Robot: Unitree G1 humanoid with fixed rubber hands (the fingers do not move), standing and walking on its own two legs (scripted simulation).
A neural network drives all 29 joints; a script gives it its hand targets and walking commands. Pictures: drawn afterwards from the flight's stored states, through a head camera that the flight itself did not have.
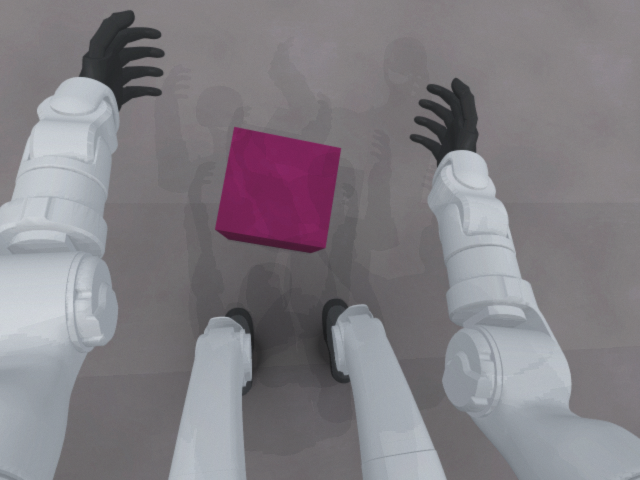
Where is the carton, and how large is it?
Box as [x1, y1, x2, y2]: [215, 127, 340, 252]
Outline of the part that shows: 234,127 215,229 229,239 307,252 312,252 325,247 340,148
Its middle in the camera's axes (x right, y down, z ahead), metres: -0.09 -0.08 +0.86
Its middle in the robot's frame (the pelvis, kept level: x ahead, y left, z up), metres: +0.48 -0.01 -0.51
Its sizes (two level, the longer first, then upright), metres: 0.210 0.200 0.250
